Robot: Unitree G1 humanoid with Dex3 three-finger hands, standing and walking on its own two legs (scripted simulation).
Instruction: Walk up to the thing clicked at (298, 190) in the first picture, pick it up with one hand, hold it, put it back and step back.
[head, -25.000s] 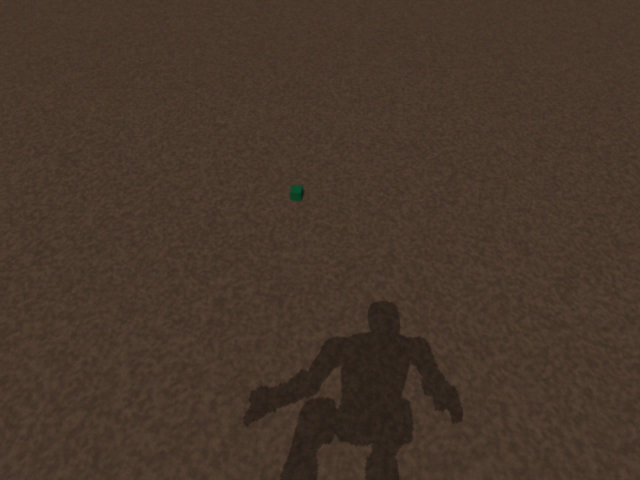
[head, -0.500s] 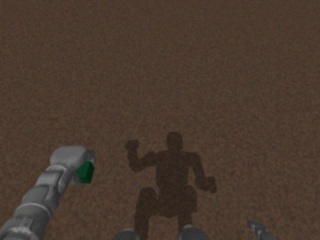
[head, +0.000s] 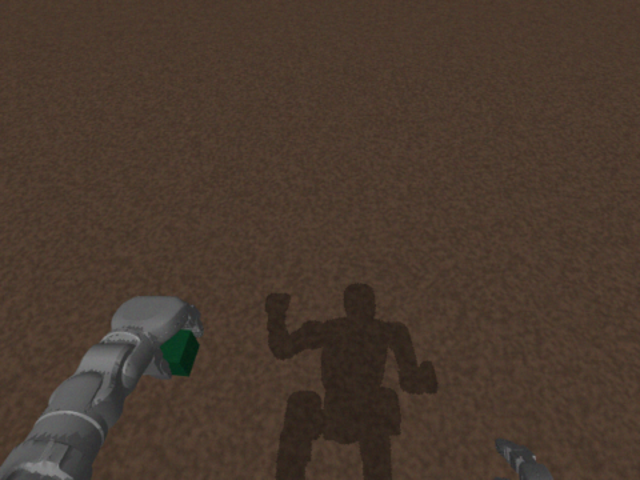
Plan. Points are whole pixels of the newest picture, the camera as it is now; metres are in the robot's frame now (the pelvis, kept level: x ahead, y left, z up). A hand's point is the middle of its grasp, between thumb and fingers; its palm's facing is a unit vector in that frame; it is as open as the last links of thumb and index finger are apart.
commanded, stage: hold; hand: left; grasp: from above
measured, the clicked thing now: (173, 351) +0.32 +0.21 -0.09
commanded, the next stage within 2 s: crouch in 1.46 s
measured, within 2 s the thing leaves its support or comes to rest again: neither
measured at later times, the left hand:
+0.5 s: hand (159, 358) +0.28 +0.21 -0.03, palm faces -0.48 +0.00 -0.88, open 7.7 cm
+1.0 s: hand (159, 357) +0.28 +0.20 -0.01, palm faces -0.47 +0.00 -0.88, open 7.7 cm
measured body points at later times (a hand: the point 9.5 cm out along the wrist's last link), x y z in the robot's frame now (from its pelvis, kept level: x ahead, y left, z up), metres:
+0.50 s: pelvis -0.01 +0.00 +0.01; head +0.01 -0.02 +0.46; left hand +0.30 +0.21 +0.02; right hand +0.12 -0.26 -0.11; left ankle +0.01 +0.10 -0.72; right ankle +0.02 -0.13 -0.72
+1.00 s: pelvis -0.01 -0.01 +0.02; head +0.00 -0.03 +0.47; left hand +0.30 +0.20 +0.04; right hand +0.13 -0.27 -0.10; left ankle +0.01 +0.10 -0.72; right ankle +0.02 -0.13 -0.72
